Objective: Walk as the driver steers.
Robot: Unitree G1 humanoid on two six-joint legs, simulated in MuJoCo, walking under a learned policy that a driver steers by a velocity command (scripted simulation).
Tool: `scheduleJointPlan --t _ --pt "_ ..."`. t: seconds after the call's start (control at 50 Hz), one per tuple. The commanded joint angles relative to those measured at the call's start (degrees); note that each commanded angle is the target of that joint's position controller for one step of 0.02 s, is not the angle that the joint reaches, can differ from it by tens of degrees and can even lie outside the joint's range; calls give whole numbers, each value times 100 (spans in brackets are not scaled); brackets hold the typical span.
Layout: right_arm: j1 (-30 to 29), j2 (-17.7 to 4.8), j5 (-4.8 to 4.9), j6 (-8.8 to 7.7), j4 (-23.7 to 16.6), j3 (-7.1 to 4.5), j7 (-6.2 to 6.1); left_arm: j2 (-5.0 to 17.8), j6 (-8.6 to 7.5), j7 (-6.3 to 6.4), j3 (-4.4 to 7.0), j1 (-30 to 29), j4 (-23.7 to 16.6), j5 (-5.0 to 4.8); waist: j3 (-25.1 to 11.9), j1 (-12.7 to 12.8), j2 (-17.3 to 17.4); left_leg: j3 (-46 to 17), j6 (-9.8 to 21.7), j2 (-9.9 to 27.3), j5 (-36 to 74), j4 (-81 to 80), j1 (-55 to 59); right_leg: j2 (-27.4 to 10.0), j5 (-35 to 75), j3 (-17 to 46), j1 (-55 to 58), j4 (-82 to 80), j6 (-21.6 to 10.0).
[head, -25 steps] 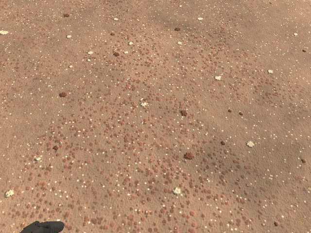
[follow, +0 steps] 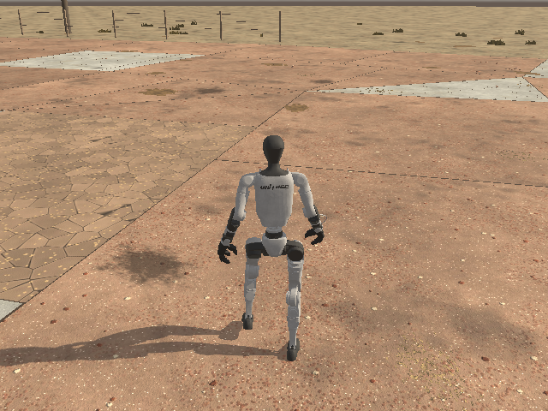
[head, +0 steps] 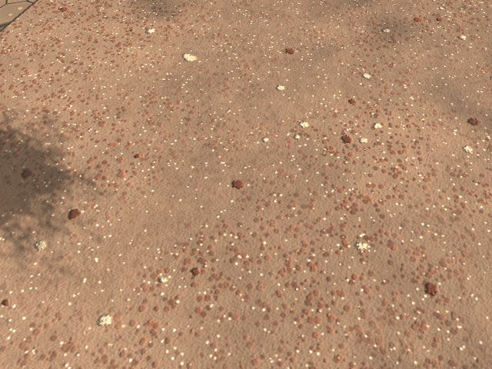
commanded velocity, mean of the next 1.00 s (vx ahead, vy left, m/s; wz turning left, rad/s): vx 0.17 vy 0.00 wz -0.20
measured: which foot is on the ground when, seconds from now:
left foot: up 0.00-0.16, down 0.18-0.70, up 0.72-1.00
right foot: down 0.00-0.18, up 0.20-0.66, down 0.68-1.00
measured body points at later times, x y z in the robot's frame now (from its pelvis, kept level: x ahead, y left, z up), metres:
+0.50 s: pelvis +0.21 +0.06 +0.00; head +0.25 +0.08 +0.45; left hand +0.32 +0.34 -0.13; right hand +0.35 -0.20 -0.10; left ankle +0.22 +0.15 -0.74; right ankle +0.29 -0.09 -0.69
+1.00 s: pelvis +0.27 +0.02 +0.00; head +0.31 -0.01 +0.44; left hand +0.50 +0.27 -0.09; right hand +0.36 -0.29 -0.12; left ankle +0.34 +0.18 -0.70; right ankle +0.27 -0.07 -0.74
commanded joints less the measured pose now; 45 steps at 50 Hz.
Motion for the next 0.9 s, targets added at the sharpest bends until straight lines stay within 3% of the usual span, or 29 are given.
scheduleJointPlan --t 0.02,0.08,0.12,0.14,0.16,0.18,0.2,0.22,0.24,0.26,0.28,0.3,0.34,0.38,0.48,0.6,0.66,0.68,0.7,0.72,0.74,0.76,0.78,0.8,0.84,0.9 --pt "-552 -75 3 -102 -516 39 118 968 -42 40 208 -313 -380 -53 88 7 -567 264 60 -38 580 -774 213 -1477 1700 383 -10 -587 -814" --pt "-878 -142 23 -88 -719 23 207 1133 55 38 260 -127 -278 -145 229 40 -611 452 238 -138 150 -1217 233 -1682 2054 204 482 -394 -707" --pt "-758 -262 -43 -80 -775 -47 226 1260 134 56 290 -107 -242 -207 101 -157 -703 684 451 -458 -472 -1447 800 -1712 3848 50 630 251 -618" --pt "-290 -407 -95 -89 -688 -140 212 1309 177 71 287 -97 -210 -229 -204 -478 -741 795 588 -726 -534 -1676 1553 -1639 4897 -10 593 983 -543" --pt "599 -633 -114 -108 -434 -277 159 1204 193 80 222 -112 -182 -237 -678 -983 -595 794 770 -930 320 -2218 2934 -1414 5049 -157 159 2045 -354" --pt "1348 -1032 -181 -82 -265 -377 37 873 137 69 69 -36 -294 -52 -1353 -1243 -15 -215 1039 -110 2191 -1985 4787 -1102 2976 -182 -1202 3605 -65" --pt "1156 -1532 -294 -104 -348 -334 -19 210 39 -61 -208 760 -400 85 -2360 -594 1340 -2916 2265 1898 3778 -1961 6571 -184 -2568 289 -3253 5808 317" --pt "1456 -1083 -285 -98 -408 -248 -1 870 -6 -85 -54 392 -135 -160 -3113 -1177 396 -3012 2299 1917 3888 -2214 6294 -151 -2652 1498 -3124 6375 281" --pt "1150 -899 -270 -134 -288 -168 30 999 20 -87 3 -193 -337 -361 -2198 -1133 309 -1865 2029 1660 4266 -2241 5707 -359 -2354 1517 -3545 6310 246" --pt "812 -731 -178 -177 -192 -119 37 849 50 -38 -38 -367 -374 -292 -1539 -888 65 -1299 1703 1320 3780 -2432 4904 -584 -1942 1373 -3604 5758 241" --pt "481 -547 -154 -199 -163 -65 32 819 122 15 -17 -374 -297 -186 -1117 -680 74 -957 1538 1126 3368 -2680 4199 -707 -1634 1328 -3414 5431 289" --pt "229 -459 -190 -221 -146 -35 35 799 244 42 5 -138 -209 -171 -955 -429 181 -622 1462 1001 3225 -2969 3506 -775 -1374 1325 -2869 5291 339" --pt "-127 -347 -306 -316 -68 -15 32 589 446 114 6 283 -43 -154 -917 -136 227 -105 1479 910 3191 -3340 2744 -676 -869 1251 -2207 5104 478" --pt "-364 -401 -336 -365 20 -35 -35 539 533 180 26 172 -131 -112 -737 -73 326 273 1460 888 3036 -3527 2556 -647 -490 1235 -2271 4690 565" --pt "-296 -554 -274 -181 259 -104 -272 444 590 88 11 -545 -515 -83 -559 -343 301 723 1363 933 1931 -3663 2982 -735 285 1055 -2532 3596 527" --pt "-162 -763 -132 77 437 -202 -289 507 715 -89 83 -981 -945 -83 -421 -519 318 673 1264 1322 1612 -3161 3618 -586 -442 713 -2631 2829 280" --pt "-251 -804 19 149 487 -234 -320 483 712 -170 127 -749 -1001 -103 -517 -314 307 882 865 1219 1855 -2367 3704 -304 94 411 -1966 1665 -14" --pt "25 -704 18 146 608 -223 -316 683 686 -131 209 -505 -964 -68 -659 -246 38 1120 520 903 1641 -1736 3506 -201 1103 568 -1323 1054 -210" --pt "49 -531 -159 103 522 -179 -301 1338 659 -14 402 -159 -981 -37 -920 -229 -1040 1509 19 331 442 -298 2471 -1013 3554 1835 -253 905 -623" --pt "-184 -266 -347 66 214 -72 -277 1834 630 29 477 -67 -1068 95 -1157 -267 -2188 1218 -457 -683 -3374 1307 610 -2326 5323 3785 698 961 -1933" --pt "-523 -467 -279 61 246 -118 -234 1418 540 -30 359 58 -1096 107 -1644 61 -1241 141 -402 -656 -3672 2035 383 -2303 4975 3681 769 866 -2162" --pt "-632 -515 -109 72 218 -140 -216 1308 465 -36 324 -200 -1125 71 -1351 -59 -1008 0 -303 -550 -3213 2146 179 -1996 4422 3136 566 833 -1884" --pt "-572 -481 -96 89 307 -147 -264 1174 446 2 308 -506 -1151 -34 -1112 -226 -693 -38 -269 -452 -2751 1910 76 -1682 3744 2817 338 806 -1556" --pt "-581 -585 -152 116 329 -184 -315 1015 478 49 253 -754 -1208 -128 -928 -320 -645 -71 -288 -396 -2405 1641 89 -1556 3353 2690 82 723 -1382" --pt "-442 -542 -159 145 357 -195 -332 1008 540 121 231 -914 -1297 -80 -951 -494 -851 -32 -358 -526 -1976 1440 577 -1332 3275 2530 -362 621 -1323" --pt "-437 -377 -121 130 370 -142 -346 1105 576 187 276 -827 -1333 -75 -1001 -452 -895 -57 -473 -642 -1722 563 755 -1217 3083 2535 -334 641 -1287"
Velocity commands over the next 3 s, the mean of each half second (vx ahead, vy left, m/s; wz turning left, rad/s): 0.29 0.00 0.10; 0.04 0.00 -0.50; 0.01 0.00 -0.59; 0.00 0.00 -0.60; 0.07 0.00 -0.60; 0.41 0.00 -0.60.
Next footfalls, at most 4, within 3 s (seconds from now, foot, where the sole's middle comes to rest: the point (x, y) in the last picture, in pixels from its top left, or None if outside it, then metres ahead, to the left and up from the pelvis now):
0.18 left None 0.26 0.16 -0.78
0.68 right None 0.31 -0.08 -0.78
1.14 left None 0.38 0.14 -0.78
1.56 right None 0.23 -0.08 -0.78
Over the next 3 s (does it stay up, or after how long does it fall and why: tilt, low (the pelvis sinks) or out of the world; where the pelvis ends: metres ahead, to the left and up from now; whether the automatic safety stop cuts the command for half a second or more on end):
stays up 0.32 -0.21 -0.03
